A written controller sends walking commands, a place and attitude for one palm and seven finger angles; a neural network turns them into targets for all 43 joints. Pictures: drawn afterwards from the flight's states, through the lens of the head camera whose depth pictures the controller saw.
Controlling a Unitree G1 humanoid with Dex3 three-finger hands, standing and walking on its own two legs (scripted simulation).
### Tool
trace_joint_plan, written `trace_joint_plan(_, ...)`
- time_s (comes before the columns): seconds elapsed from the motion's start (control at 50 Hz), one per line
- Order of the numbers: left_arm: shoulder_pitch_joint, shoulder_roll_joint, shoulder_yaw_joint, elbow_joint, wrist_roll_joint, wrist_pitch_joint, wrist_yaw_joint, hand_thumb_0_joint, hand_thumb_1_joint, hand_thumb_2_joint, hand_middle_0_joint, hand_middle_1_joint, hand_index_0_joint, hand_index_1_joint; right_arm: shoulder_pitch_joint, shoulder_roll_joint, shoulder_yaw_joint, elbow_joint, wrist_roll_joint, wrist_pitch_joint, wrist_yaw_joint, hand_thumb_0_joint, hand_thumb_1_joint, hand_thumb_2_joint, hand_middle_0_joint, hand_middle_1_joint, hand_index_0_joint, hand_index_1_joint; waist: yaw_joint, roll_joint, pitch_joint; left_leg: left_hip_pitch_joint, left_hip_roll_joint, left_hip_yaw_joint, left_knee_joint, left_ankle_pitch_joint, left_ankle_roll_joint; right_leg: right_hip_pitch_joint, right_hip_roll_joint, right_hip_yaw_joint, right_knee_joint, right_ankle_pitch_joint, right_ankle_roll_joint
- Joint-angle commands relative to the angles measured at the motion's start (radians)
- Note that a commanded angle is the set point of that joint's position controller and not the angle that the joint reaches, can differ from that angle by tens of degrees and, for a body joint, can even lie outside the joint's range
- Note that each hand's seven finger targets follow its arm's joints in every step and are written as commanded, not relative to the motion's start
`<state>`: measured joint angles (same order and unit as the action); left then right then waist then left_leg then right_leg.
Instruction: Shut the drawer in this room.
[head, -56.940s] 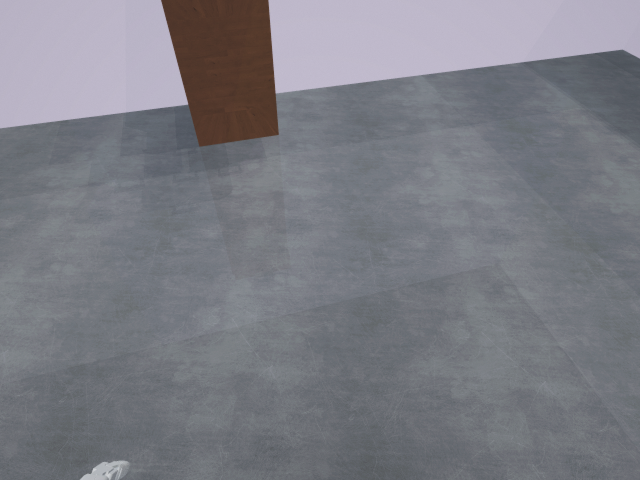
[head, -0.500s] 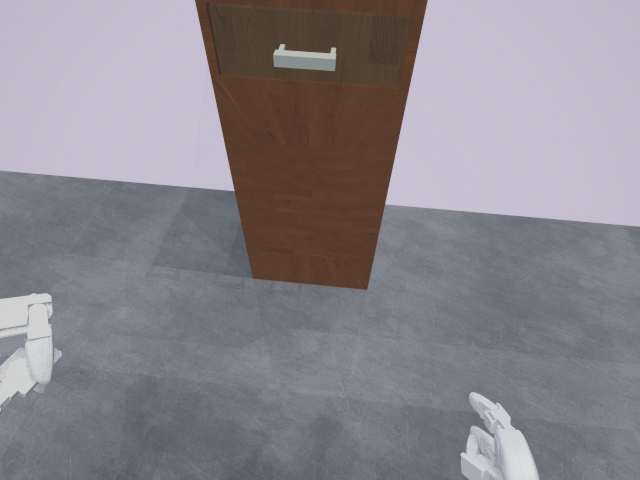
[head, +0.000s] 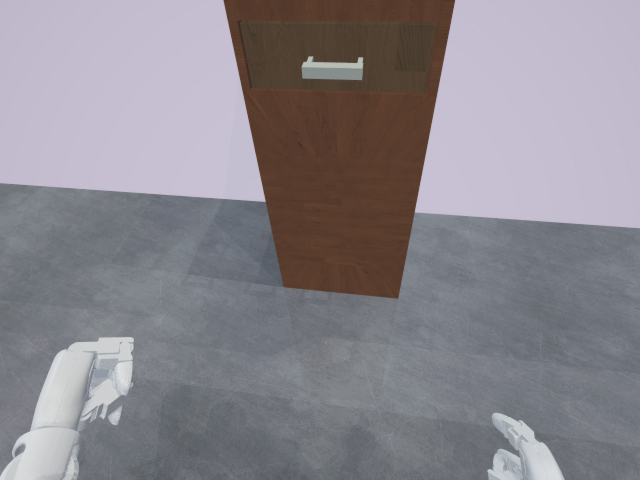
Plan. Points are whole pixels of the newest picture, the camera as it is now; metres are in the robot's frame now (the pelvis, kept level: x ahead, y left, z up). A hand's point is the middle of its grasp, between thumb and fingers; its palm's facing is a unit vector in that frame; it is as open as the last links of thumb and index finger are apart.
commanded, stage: let the arm hang, fingers relaxed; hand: left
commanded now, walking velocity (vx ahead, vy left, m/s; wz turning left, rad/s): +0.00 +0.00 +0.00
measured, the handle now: (333, 66) +0.85 +0.03 +0.12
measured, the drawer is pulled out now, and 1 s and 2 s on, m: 0.00 0.00 0.00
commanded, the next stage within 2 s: look to check the result in 1.00 s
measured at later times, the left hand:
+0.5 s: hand out of the picture -0.07 +0.20 -0.16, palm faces +0.02 -0.97 -0.25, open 5.5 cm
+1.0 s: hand out of the picture -0.01 +0.16 -0.17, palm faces +0.03 -0.98 -0.18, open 7.3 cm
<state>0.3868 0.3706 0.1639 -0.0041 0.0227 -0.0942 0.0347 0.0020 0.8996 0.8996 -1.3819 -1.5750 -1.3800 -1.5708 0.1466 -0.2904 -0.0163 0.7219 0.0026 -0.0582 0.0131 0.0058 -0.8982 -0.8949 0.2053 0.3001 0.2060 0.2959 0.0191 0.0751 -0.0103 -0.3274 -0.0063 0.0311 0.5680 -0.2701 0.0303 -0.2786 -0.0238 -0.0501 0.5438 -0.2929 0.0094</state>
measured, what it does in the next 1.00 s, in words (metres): stands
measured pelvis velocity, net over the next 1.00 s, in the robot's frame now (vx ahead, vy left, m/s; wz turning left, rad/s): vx -0.01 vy -0.01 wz -0.01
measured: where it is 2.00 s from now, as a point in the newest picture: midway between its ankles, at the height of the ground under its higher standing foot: outside the picture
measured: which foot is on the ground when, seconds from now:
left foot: down 0.00-1.00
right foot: down 0.00-1.00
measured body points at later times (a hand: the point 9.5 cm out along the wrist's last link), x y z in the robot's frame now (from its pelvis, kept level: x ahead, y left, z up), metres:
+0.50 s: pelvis -0.01 +0.01 +0.01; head +0.02 +0.00 +0.46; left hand -0.07 +0.25 -0.14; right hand -0.05 -0.21 -0.15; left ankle +0.02 +0.10 -0.73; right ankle -0.01 -0.13 -0.73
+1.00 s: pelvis -0.01 -0.01 +0.01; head +0.01 -0.01 +0.46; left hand -0.01 +0.21 -0.15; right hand -0.03 -0.22 -0.16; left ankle +0.02 +0.10 -0.73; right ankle -0.01 -0.13 -0.73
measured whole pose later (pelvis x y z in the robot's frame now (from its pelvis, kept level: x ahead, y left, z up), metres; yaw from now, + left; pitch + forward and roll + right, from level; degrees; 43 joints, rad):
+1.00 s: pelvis -0.01 -0.01 +0.01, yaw +0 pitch -2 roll +0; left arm 0.27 0.12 0.01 1.15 0.01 0.00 0.03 0.01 0.92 0.90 -0.21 -0.30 -0.20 -0.30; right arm 0.30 -0.13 -0.01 1.14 -0.01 0.01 -0.03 0.00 -0.91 -0.89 0.20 0.30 0.20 0.30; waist -0.01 0.02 0.06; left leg -0.20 -0.01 0.04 0.42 -0.19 0.02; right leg -0.17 -0.02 -0.04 0.42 -0.23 0.00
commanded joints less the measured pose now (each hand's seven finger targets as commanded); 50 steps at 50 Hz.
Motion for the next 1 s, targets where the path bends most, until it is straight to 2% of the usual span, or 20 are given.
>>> trace_joint_plan(0.0,-0.08,0.039,-0.081,0.382,0.014,0.078,-0.034,0.0,0.9,0.9,-1.16,-1.34,-1.16,-1.34,0.014,-0.131,-0.039,-0.033,-0.023,0.014,-0.007,0.0,-0.9,-0.9,0.2,0.3,0.2,0.3,-0.031,-0.29,-0.05,0.031,0.096,-0.122,-0.041,0.188,0.027,-0.001,-0.107,0.112,-0.071,0.168,-0.064)
trace_joint_plan(0.02,-0.112,0.041,-0.088,0.455,0.012,0.084,-0.031,0.0,0.9,0.9,-1.12,-1.297,-1.12,-1.297,0.014,-0.133,-0.037,-0.013,-0.027,0.023,-0.01,0.0,-0.9,-0.9,0.2,0.3,0.2,0.3,-0.034,-0.275,-0.048,0.058,0.091,-0.119,-0.051,0.215,0.023,0.0,-0.109,0.114,-0.072,0.183,-0.071)
trace_joint_plan(0.08,-0.14,0.01,-0.119,0.657,0.0,0.101,-0.02,0.0,0.9,0.9,-1.0,-1.167,-1.0,-1.167,0.016,-0.082,-0.01,0.066,-0.031,0.042,-0.014,0.0,-0.9,-0.9,0.2,0.3,0.2,0.3,-0.019,-0.07,-0.027,0.056,0.1,-0.123,-0.138,0.253,0.013,0.069,-0.08,0.098,-0.072,0.159,-0.046)
trace_joint_plan(0.12,-0.135,-0.001,-0.132,0.775,-0.005,0.103,-0.018,0.0,0.9,0.9,-0.92,-1.08,-0.92,-1.08,0.017,-0.066,0.0,0.118,-0.027,0.049,-0.018,0.0,-0.9,-0.9,0.2,0.3,0.2,0.3,-0.013,-0.004,-0.01,0.055,0.102,-0.124,-0.182,0.187,0.01,0.091,-0.07,0.098,-0.109,0.095,-0.038)
trace_joint_plan(0.16,-0.124,-0.011,-0.138,0.864,-0.008,0.1,-0.018,0.0,0.9,0.9,-0.84,-0.993,-0.84,-0.993,0.038,-0.05,0.005,0.167,-0.022,0.052,-0.024,0.0,-0.9,-0.9,0.2,0.3,0.2,0.3,-0.012,0.004,-0.007,0.069,0.099,-0.122,-0.2,0.133,0.007,0.105,-0.076,0.1,-0.151,0.067,-0.042)
trace_joint_plan(0.18,-0.114,-0.023,-0.141,0.905,-0.013,0.099,-0.017,0.0,0.9,0.9,-0.8,-0.95,-0.8,-0.95,0.052,-0.036,0.005,0.193,-0.023,0.058,-0.027,0.0,-0.9,-0.9,0.2,0.3,0.2,0.3,-0.013,0.052,0.01,0.072,0.097,-0.117,-0.213,0.083,0.003,0.094,-0.075,0.104,-0.169,0.039,-0.047)
trace_joint_plan(0.22,-0.101,-0.047,-0.132,0.965,-0.009,0.1,-0.016,0.0,0.9,0.9,-0.72,-0.863,-0.72,-0.863,0.083,-0.017,0.0,0.228,-0.026,0.063,-0.033,0.0,-0.9,-0.9,0.2,0.3,0.2,0.3,-0.017,0.089,0.039,0.053,0.098,-0.125,-0.246,-0.017,0.005,0.091,-0.066,0.097,-0.194,0.003,-0.054)
trace_joint_plan(0.26,-0.09,-0.045,-0.136,1.007,-0.011,0.099,-0.018,0.0,0.9,0.9,-0.64,-0.777,-0.64,-0.777,0.121,-0.014,-0.004,0.258,-0.022,0.065,-0.035,0.0,-0.9,-0.9,0.2,0.3,0.2,0.3,-0.018,0.034,0.035,0.057,0.102,-0.131,-0.255,-0.04,0.008,0.099,-0.068,0.086,-0.206,0.0,-0.054)
trace_joint_plan(0.32,-0.077,-0.057,-0.141,1.06,-0.012,0.098,-0.017,0.0,0.9,0.9,-0.52,-0.647,-0.52,-0.647,0.165,-0.007,-0.008,0.3,-0.02,0.064,-0.039,0.0,-0.9,-0.9,0.2,0.3,0.2,0.3,-0.021,-0.002,0.05,0.07,0.108,-0.143,-0.272,-0.049,0.013,0.086,-0.066,0.073,-0.206,0.003,-0.054)
trace_joint_plan(0.38,-0.055,-0.066,-0.144,1.098,-0.012,0.094,-0.013,0.0,0.9,0.9,-0.4,-0.517,-0.4,-0.517,0.198,0.004,-0.01,0.329,-0.016,0.062,-0.042,0.0,-0.9,-0.9,0.2,0.3,0.2,0.3,-0.021,-0.053,0.043,0.092,0.109,-0.138,-0.266,-0.006,0.017,0.091,-0.071,0.067,-0.207,0.024,-0.054)
trace_joint_plan(0.48,-0.036,-0.096,-0.147,1.137,-0.014,0.092,-0.005,0.0,0.9,0.9,-0.2,-0.3,-0.2,-0.3,0.229,0.032,-0.007,0.368,-0.014,0.061,-0.047,0.0,-0.9,-0.9,0.2,0.3,0.2,0.3,-0.026,-0.085,0.076,0.112,0.107,-0.123,-0.259,0.044,0.016,0.062,-0.073,0.065,-0.205,0.028,-0.05)
trace_joint_plan(0.64,-0.018,-0.124,-0.144,1.15,-0.011,0.091,0.002,0.0,0.9,0.9,-0.2,-0.3,-0.2,-0.3,0.237,0.07,-0.007,0.392,-0.014,0.061,-0.048,0.0,-0.9,-0.9,0.2,0.3,0.2,0.3,-0.023,-0.092,0.116,0.104,0.097,-0.103,-0.253,0.042,0.012,0.034,-0.072,0.075,-0.211,0.012,-0.047)
trace_joint_plan(0.7,-0.026,-0.14,-0.141,1.148,-0.011,0.09,0.003,0.0,0.9,0.9,-0.2,-0.3,-0.2,-0.3,0.234,0.086,-0.006,0.398,-0.018,0.059,-0.048,0.0,-0.9,-0.9,0.2,0.3,0.2,0.3,-0.025,-0.066,0.124,0.101,0.093,-0.098,-0.255,0.041,0.01,0.032,-0.075,0.076,-0.21,0.019,-0.047)
trace_joint_plan(0.74,-0.024,-0.137,-0.139,1.144,-0.009,0.088,0.004,0.0,0.9,0.9,-0.2,-0.3,-0.2,-0.3,0.232,0.082,-0.008,0.396,-0.016,0.057,-0.049,0.0,-0.9,-0.9,0.2,0.3,0.2,0.3,-0.023,-0.069,0.115,0.11,0.094,-0.098,-0.249,0.063,0.009,0.034,-0.072,0.077,-0.207,0.036,-0.047)
trace_joint_plan(0.8,-0.039,-0.147,-0.137,1.146,-0.011,0.089,0.003,0.0,0.9,0.9,-0.2,-0.3,-0.2,-0.3,0.233,0.09,-0.007,0.399,-0.019,0.057,-0.051,0.0,-0.9,-0.9,0.2,0.3,0.2,0.3,-0.026,-0.054,0.138,0.088,0.097,-0.101,-0.264,0.034,0.007,0.034,-0.07,0.077,-0.208,0.023,-0.047)
trace_joint_plan(0.9,-0.042,-0.141,-0.134,1.143,-0.011,0.087,0.001,0.0,0.9,0.9,-0.2,-0.3,-0.2,-0.3,0.228,0.083,-0.01,0.396,-0.018,0.054,-0.052,0.0,-0.9,-0.9,0.2,0.3,0.2,0.3,-0.025,-0.045,0.119,0.103,0.097,-0.097,-0.255,0.058,0.006,0.048,-0.072,0.081,-0.214,0.041,-0.048)
trace_joint_plan(0.96,-0.047,-0.135,-0.131,1.139,-0.011,0.084,0.001,0.0,0.9,0.9,-0.2,-0.3,-0.2,-0.3,0.232,0.078,-0.012,0.392,-0.018,0.054,-0.052,0.0,-0.9,-0.9,0.2,0.3,0.2,0.3,-0.027,-0.081,0.102,0.113,0.097,-0.093,-0.244,0.086,0.006,0.06,-0.075,0.081,-0.217,0.051,-0.051)
trace_joint_plan(0.98,-0.049,-0.135,-0.131,1.139,-0.012,0.083,0.001,0.0,0.9,0.9,-0.2,-0.3,-0.2,-0.3,0.229,0.076,-0.011,0.394,-0.018,0.053,-0.052,0.0,-0.9,-0.9,0.2,0.3,0.2,0.3,-0.026,-0.076,0.098,0.12,0.096,-0.089,-0.242,0.099,0.005,0.062,-0.077,0.082,-0.219,0.057,-0.051)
